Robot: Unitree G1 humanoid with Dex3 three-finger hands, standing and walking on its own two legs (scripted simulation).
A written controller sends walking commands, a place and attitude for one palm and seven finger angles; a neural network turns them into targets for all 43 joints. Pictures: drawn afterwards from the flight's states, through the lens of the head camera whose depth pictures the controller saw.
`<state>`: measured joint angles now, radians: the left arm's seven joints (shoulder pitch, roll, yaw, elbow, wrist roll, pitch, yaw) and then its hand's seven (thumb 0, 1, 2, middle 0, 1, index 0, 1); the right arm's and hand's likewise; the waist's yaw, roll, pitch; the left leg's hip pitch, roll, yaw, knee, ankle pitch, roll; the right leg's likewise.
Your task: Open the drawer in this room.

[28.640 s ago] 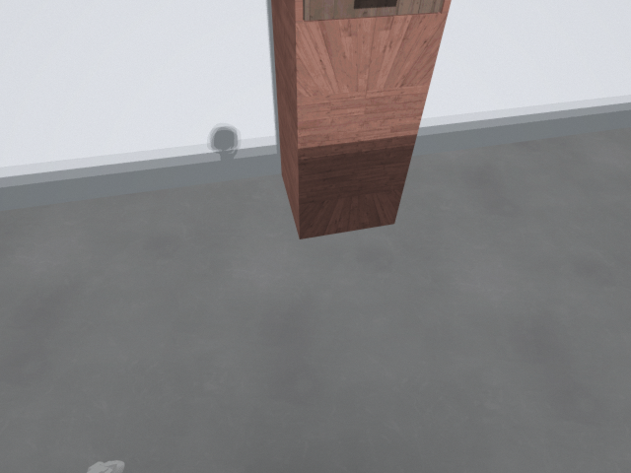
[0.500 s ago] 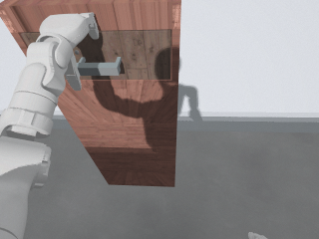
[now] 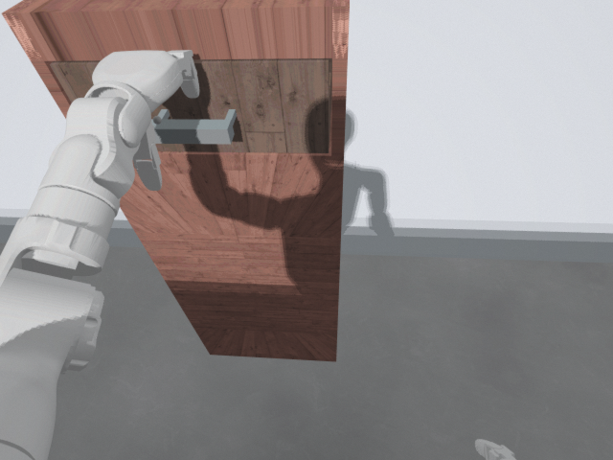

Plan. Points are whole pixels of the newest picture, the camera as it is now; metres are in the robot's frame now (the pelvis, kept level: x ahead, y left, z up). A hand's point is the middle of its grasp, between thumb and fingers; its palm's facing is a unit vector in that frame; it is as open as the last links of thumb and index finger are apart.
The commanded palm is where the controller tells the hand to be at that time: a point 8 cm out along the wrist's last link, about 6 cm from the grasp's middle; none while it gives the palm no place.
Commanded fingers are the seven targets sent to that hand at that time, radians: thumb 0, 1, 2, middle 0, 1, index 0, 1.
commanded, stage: lower the fingers behind the handle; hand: left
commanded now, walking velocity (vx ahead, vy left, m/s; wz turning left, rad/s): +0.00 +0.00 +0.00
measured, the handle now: (193, 123) +0.53 +0.18 +0.18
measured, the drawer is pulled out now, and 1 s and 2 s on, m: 0.00 0.00 0.00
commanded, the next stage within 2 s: lift the fingers back up to retry in 1.34 s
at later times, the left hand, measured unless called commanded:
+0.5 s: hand (164, 144) +0.47 +0.20 +0.19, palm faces +0.00 -0.01 -1.00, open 13.8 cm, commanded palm +0.45 +0.21 +0.25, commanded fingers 0.00 -0.50 0.30 -0.30 -1.20 -0.30 -1.20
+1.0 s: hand (165, 145) +0.47 +0.20 +0.18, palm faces +0.03 -0.02 -1.00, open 13.8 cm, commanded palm +0.45 +0.21 +0.22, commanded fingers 0.00 -0.50 0.30 -0.30 -1.20 -0.30 -1.20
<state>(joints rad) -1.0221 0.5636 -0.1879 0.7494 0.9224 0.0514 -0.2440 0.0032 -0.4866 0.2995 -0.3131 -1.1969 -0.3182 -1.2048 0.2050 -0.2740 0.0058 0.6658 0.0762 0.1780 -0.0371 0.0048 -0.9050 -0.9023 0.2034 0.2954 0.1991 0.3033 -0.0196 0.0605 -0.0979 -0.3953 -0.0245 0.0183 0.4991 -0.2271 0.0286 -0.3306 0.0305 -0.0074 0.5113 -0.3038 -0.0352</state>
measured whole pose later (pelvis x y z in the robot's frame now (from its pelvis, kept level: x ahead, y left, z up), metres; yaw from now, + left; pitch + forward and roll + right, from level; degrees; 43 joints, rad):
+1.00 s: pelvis +0.00 +0.00 -0.01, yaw -1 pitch +9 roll +0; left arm -0.92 0.55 -0.16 0.74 0.95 0.00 -0.12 0.00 -0.49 0.30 -0.26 -1.27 -0.32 -1.20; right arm 0.24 -0.27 0.00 0.66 0.07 0.21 -0.05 0.00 -0.90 -0.90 0.20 0.30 0.20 0.30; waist -0.03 0.04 -0.12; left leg -0.45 -0.02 0.03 0.57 -0.27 0.03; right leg -0.38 0.04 0.00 0.56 -0.33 -0.03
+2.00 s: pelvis +0.01 +0.01 +0.00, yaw +0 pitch +7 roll +0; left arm -0.99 0.57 -0.18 0.67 0.92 0.09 -0.23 0.00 -0.49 0.30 -0.31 -1.20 -0.32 -1.20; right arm 0.19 -0.27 0.00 0.66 0.08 0.18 -0.04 0.01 -0.90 -0.90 0.20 0.30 0.20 0.30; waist -0.02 0.07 -0.11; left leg -0.40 -0.03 0.02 0.52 -0.25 0.04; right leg -0.32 0.03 0.00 0.52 -0.32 -0.03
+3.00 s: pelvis +0.00 +0.01 +0.00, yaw +0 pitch +7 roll +0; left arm -1.03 0.61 -0.18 0.71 0.91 0.02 -0.28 0.00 -0.49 0.30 -0.31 -1.20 -0.32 -1.20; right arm 0.23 -0.27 0.00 0.67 0.08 0.16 -0.04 0.01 -0.90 -0.90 0.20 0.30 0.20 0.30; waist -0.02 0.06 -0.09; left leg -0.40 -0.03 0.02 0.50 -0.23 0.04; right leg -0.33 0.03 -0.01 0.50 -0.30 -0.02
